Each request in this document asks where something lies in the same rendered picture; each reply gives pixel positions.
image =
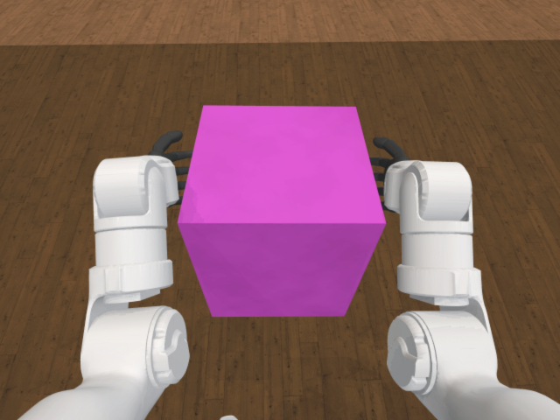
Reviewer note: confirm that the carton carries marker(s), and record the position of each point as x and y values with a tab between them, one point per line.
281	213

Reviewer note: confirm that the right robot forearm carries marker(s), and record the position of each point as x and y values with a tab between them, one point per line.
434	200

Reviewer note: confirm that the robot right hand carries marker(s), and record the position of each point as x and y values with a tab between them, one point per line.
393	150

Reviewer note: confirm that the robot left upper arm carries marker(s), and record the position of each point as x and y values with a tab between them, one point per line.
129	357

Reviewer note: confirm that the robot right upper arm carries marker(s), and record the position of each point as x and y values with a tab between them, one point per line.
447	359

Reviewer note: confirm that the robot left hand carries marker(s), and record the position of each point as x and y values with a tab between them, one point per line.
161	145

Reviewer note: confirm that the left robot forearm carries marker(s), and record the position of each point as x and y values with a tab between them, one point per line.
130	197

